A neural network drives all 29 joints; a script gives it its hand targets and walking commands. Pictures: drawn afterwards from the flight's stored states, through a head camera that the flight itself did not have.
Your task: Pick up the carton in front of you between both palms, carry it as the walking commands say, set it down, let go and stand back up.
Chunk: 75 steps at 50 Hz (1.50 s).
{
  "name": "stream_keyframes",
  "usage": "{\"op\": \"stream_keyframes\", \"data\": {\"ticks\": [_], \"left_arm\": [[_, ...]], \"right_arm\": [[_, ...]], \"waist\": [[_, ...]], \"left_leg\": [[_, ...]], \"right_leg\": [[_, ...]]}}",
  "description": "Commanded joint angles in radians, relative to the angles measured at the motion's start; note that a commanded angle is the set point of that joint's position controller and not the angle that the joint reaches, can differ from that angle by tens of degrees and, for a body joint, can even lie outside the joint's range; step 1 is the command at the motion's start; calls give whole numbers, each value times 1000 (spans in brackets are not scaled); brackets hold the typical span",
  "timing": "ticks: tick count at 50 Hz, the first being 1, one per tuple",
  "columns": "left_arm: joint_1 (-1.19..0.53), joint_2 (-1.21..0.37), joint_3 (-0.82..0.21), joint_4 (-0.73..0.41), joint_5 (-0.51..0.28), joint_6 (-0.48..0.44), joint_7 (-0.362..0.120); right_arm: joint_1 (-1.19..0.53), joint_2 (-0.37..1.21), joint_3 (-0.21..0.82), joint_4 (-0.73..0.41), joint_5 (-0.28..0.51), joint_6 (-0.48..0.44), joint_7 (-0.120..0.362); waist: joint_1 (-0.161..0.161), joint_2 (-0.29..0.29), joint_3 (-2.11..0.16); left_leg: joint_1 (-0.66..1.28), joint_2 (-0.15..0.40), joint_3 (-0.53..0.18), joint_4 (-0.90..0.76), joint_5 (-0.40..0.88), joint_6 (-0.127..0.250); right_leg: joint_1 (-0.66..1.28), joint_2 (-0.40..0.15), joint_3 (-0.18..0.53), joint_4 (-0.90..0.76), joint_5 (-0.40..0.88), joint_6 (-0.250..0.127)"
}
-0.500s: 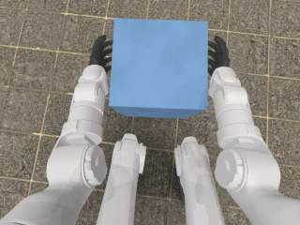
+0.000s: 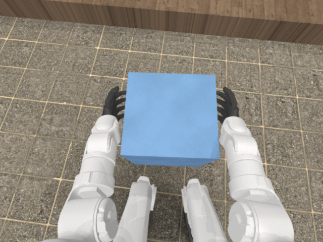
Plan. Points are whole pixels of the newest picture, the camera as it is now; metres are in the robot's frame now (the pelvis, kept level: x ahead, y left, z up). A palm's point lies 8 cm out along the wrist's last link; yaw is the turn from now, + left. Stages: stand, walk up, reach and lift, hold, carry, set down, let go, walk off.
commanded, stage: reach and lift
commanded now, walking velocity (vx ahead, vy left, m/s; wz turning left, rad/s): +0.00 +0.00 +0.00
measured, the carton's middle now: (168, 127) +0.42 +0.01 -0.12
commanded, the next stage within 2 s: hold in 1.82 s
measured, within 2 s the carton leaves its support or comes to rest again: neither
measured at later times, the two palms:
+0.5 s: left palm (89, 105) +0.38 +0.16 +0.11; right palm (265, 107) +0.38 -0.14 +0.11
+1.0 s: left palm (56, 91) +0.35 +0.15 +0.21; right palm (321, 94) +0.35 -0.15 +0.22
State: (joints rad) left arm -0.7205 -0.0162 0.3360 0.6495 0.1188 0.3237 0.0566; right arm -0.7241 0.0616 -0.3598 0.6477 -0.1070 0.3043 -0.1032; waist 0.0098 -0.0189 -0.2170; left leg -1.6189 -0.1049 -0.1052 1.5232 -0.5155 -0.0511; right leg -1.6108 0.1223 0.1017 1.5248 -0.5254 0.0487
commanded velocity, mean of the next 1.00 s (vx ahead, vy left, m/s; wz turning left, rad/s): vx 0.00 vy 0.00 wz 0.00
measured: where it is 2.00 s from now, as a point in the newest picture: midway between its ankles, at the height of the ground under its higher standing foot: (165, 229)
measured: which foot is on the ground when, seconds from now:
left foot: down 0.00-1.00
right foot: down 0.00-1.00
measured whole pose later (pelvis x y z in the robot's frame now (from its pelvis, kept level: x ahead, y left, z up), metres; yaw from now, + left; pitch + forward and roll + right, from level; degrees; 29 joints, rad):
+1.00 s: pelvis +0.06 +0.00 +0.20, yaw +0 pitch -3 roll +0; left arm -0.27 -0.15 0.27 0.41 0.26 0.62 0.01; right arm -0.28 0.16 -0.29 0.42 -0.27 0.60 -0.01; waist 0.00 0.00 -0.05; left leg -0.20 -0.05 -0.15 0.49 -0.24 -0.01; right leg -0.20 0.06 0.15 0.50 -0.25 0.01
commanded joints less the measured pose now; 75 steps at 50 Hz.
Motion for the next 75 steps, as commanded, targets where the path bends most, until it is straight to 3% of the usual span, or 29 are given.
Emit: {"op": "stream_keyframes", "data": {"ticks": [1, 14, 23, 36, 39, 42, 48, 57, 65, 75], "left_arm": [[-596, -1099, -582, -43, -138, -32, -230], [-351, -1103, -588, -45, -92, -76, -225], [-187, -1110, -636, -99, -88, -59, -232], [-27, -1131, -732, -265, -129, 131, -263], [-11, -1121, -738, -311, -134, 188, -270], [-10, -1094, -701, -306, -113, 236, -276], [-100, -1099, -617, -258, -77, 263, -298], [-219, -1142, -647, -285, -101, 253, -307], [-174, -1131, -641, -292, -96, 270, -301], [-85, -1108, -678, -382, -115, 297, -292]], "right_arm": [[-580, 1104, 600, -3, 124, -19, 242], [-323, 1103, 607, -2, 79, -57, 244], [-159, 1100, 654, -52, 72, -37, 256], [3, 1102, 743, -218, 106, 154, 307], [21, 1095, 751, -263, 110, 211, 316], [25, 1075, 713, -259, 91, 259, 326], [-69, 1075, 632, -214, 59, 286, 348], [-183, 1110, 657, -242, 79, 274, 357], [-142, 1090, 650, -249, 71, 290, 356], [-59, 1069, 688, -338, 90, 316, 347]], "waist": [[12, 23, -805], [5, 21, -609], [-1, 17, -488], [-7, 24, -245], [-8, 22, -170], [-9, 15, -59], [-6, 13, 28], [-10, 19, -79], [-9, 24, -77], [-9, 20, -82]], "left_leg": [[593, -67, 119, -238, 264, 19], [879, -42, 60, -514, 352, 32], [1118, -23, 25, -715, 469, 40], [1430, 9, 7, -995, 591, 36], [1476, 11, 11, -1049, 574, 36], [1480, 13, 17, -1097, 482, 39], [1457, 20, 27, -1116, 315, 49], [1494, 21, 30, -1102, 316, 46], [1525, 21, 31, -1123, 380, 40], [1578, 14, 27, -1139, 510, 34]], "right_leg": [[509, 67, -115, -241, 233, -13], [809, 32, -47, -524, 326, -24], [1050, 6, -15, -725, 450, -30], [1391, -25, -1, -998, 588, -33], [1437, -31, -4, -1053, 582, -32], [1441, -34, -11, -1099, 497, -34], [1423, -41, -17, -1124, 324, -42], [1455, -40, -24, -1109, 321, -46], [1483, -35, -28, -1128, 379, -42], [1531, -29, -23, -1145, 506, -35]]}}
